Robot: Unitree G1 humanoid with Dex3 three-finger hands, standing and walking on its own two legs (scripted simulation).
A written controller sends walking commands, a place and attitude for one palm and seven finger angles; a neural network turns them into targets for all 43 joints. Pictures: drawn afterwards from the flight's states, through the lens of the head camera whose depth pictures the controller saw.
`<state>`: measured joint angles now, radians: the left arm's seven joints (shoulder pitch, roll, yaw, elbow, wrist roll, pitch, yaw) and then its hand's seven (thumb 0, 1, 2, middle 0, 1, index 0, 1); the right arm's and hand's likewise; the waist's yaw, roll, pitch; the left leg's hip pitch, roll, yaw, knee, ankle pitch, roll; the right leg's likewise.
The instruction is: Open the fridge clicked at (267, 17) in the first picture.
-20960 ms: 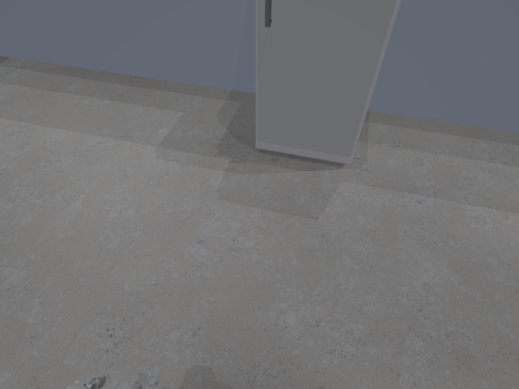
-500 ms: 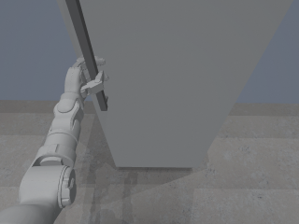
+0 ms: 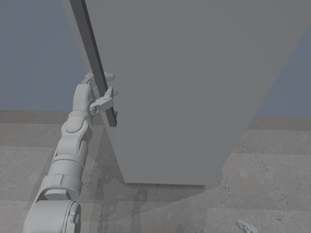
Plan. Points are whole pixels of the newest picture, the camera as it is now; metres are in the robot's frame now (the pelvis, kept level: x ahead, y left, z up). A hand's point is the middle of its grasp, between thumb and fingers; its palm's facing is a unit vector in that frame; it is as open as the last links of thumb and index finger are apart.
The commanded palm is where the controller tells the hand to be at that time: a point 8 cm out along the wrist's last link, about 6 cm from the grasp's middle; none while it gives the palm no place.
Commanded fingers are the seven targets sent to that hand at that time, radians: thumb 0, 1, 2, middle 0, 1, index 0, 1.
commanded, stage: pull the door a little, standing still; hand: left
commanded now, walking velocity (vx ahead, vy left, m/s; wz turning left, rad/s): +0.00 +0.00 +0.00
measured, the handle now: (96, 54) +0.48 +0.14 +0.23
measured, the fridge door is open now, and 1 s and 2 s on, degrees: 0 26 66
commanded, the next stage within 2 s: walk backward, drawing the door open in 0.18 s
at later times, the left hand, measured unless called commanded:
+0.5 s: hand (107, 129) +0.33 +0.11 +0.13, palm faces -0.01 -0.98 -0.20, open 6.2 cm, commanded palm +0.29 +0.17 +0.13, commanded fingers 0.00 0.90 0.90 -0.45 -1.40 -0.45 -1.40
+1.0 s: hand (125, 177) +0.21 +0.06 +0.13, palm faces +0.12 -0.98 -0.18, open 6.3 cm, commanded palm +0.18 +0.11 +0.13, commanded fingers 0.00 0.90 0.90 -0.45 -1.40 -0.45 -1.40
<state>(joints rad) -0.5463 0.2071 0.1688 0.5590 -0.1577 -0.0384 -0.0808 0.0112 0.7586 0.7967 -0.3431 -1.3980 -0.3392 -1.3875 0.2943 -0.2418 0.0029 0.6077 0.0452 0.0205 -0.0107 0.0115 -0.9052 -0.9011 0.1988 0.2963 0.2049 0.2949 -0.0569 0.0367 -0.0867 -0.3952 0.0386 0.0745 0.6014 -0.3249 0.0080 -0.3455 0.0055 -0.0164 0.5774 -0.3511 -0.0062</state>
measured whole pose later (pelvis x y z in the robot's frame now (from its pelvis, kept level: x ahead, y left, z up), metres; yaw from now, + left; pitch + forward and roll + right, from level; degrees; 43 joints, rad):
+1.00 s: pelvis -0.04 -0.07 +0.01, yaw +7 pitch -1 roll +1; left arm 0.21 0.17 -0.05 -0.31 -0.02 -0.02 0.10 -0.03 0.66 0.74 -0.39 -1.36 -0.29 -1.36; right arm 0.20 -0.16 0.02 0.59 -0.03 0.00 -0.07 0.01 -0.91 -0.90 0.20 0.30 0.20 0.29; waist -0.07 0.03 0.04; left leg -0.29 0.01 -0.12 0.42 -0.13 -0.06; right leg -0.39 0.04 0.02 0.75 -0.42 0.03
